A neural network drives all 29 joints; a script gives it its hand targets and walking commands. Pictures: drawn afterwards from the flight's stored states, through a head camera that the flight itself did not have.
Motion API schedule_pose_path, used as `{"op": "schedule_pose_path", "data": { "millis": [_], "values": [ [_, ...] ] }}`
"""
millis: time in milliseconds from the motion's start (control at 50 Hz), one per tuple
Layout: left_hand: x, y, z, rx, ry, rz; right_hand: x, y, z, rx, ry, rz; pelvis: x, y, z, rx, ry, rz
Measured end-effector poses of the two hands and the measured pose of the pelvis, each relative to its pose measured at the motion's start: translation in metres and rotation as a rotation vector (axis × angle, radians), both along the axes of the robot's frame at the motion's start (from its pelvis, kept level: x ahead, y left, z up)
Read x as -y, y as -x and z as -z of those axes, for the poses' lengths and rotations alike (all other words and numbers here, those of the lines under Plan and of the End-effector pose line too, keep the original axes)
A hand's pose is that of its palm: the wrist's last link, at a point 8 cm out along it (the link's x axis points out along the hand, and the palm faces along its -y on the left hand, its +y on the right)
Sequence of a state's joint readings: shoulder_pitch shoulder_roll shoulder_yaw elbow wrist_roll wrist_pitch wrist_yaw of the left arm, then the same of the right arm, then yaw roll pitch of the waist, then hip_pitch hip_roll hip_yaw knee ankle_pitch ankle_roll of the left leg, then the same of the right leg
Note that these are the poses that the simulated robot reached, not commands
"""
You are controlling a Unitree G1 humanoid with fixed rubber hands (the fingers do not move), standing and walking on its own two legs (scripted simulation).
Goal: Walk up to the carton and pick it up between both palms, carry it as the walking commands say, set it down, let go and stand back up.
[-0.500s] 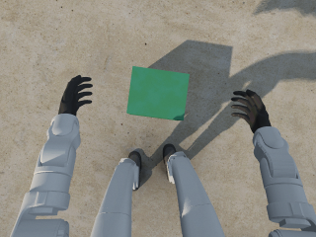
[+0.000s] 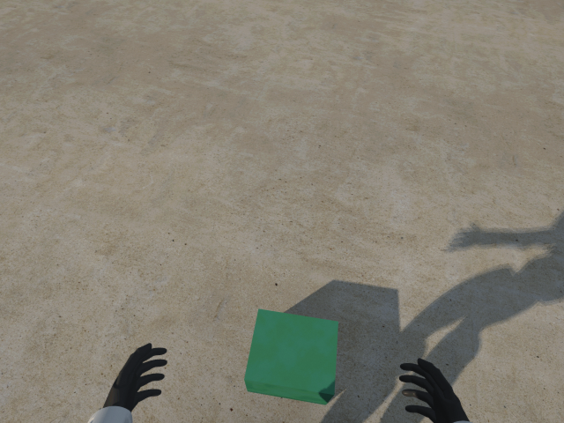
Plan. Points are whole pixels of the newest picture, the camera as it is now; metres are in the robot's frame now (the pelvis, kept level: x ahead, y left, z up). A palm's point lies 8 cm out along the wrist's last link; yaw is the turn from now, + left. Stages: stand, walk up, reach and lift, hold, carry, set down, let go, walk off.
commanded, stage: let go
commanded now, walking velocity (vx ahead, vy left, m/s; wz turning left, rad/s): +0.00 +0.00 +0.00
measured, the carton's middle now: (292, 357) +0.40 -0.06 -0.68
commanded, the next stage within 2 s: stand in 0.46 s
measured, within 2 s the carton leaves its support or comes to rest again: neither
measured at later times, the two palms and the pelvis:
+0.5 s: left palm out of the picture +0.16 +0.21 -0.07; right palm (455, 416) +0.16 -0.25 -0.09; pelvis +0.01 -0.01 +0.00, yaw +0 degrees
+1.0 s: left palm out of the picture +0.05 +0.25 -0.10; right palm out of the picture +0.07 -0.32 -0.11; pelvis +0.00 -0.03 +0.01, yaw +1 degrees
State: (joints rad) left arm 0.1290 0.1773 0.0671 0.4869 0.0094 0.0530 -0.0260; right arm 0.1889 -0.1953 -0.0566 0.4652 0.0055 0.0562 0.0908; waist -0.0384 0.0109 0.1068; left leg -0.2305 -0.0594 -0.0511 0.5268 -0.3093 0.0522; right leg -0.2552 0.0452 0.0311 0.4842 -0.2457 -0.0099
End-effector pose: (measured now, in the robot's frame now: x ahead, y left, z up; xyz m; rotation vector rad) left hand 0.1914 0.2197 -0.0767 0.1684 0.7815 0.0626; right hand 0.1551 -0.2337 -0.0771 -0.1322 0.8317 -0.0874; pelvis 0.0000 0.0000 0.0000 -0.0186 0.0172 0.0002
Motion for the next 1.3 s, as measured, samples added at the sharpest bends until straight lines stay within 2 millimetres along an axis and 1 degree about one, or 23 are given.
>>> {"op": "schedule_pose_path", "data": {
  "millis": [80,160,240,360,460,520,600,680,740,800,900,1040,1160,1300],
  "values": [
    [-0.001,0.019,-0.001,-0.026,0.008,0.001,-0.003,0.007,0.001,-0.017,-0.008,0.002,-0.002,-0.004,-0.001,0.038,0.001,0.001],
    [-0.001,0.031,-0.003,-0.041,0.014,0.003,-0.003,0.006,0.001,-0.017,-0.008,-0.006,-0.002,-0.006,-0.001,0.067,0.002,-0.001],
    [0.000,0.034,-0.005,-0.042,0.012,-0.002,-0.002,0.000,0.001,-0.010,-0.003,-0.018,-0.001,-0.007,0.000,0.090,0.001,-0.001],
    [0.003,0.033,-0.007,-0.025,0.007,-0.012,0.003,-0.006,0.004,-0.033,0.025,-0.030,0.004,-0.008,0.002,0.114,-0.002,0.009],
    [0.008,0.032,-0.006,-0.011,0.006,-0.028,0.010,-0.005,0.007,-0.062,0.054,-0.024,0.011,-0.009,0.004,0.126,-0.006,0.013],
    [0.004,0.038,0.001,-0.038,-0.066,-0.016,0.019,-0.002,0.012,-0.049,0.055,-0.005,0.015,-0.014,0.004,0.091,-0.009,-0.001],
    [-0.015,0.056,0.009,-0.094,-0.121,-0.068,0.041,0.010,0.015,-0.049,0.092,0.018,0.020,-0.021,0.002,0.063,-0.015,-0.018],
    [-0.032,0.076,0.011,-0.129,-0.149,-0.124,0.062,0.026,0.017,-0.074,0.137,0.038,0.024,-0.023,0.000,0.051,-0.017,-0.024],
    [-0.040,0.090,0.012,-0.152,-0.164,-0.153,0.075,0.037,0.018,-0.100,0.164,0.047,0.026,-0.021,-0.001,0.050,-0.017,-0.024],
    [-0.044,0.103,0.013,-0.177,-0.172,-0.170,0.083,0.049,0.020,-0.124,0.180,0.052,0.028,-0.018,-0.003,0.051,-0.018,-0.024],
    [-0.041,0.124,0.017,-0.217,-0.167,-0.177,0.087,0.066,0.024,-0.160,0.184,0.049,0.031,-0.010,-0.004,0.057,-0.017,-0.023],
    [-0.031,0.147,0.024,-0.265,-0.142,-0.177,0.083,0.091,0.031,-0.209,0.169,0.036,0.033,0.003,-0.006,0.064,-0.017,-0.023],
    [-0.028,0.163,0.028,-0.300,-0.130,-0.175,0.082,0.111,0.035,-0.250,0.164,0.033,0.033,0.014,-0.007,0.069,-0.017,-0.022],
    [-0.030,0.176,0.032,-0.339,-0.126,-0.171,0.082,0.133,0.038,-0.296,0.170,0.041,0.031,0.023,-0.007,0.073,-0.018,-0.019]
  ]
}}
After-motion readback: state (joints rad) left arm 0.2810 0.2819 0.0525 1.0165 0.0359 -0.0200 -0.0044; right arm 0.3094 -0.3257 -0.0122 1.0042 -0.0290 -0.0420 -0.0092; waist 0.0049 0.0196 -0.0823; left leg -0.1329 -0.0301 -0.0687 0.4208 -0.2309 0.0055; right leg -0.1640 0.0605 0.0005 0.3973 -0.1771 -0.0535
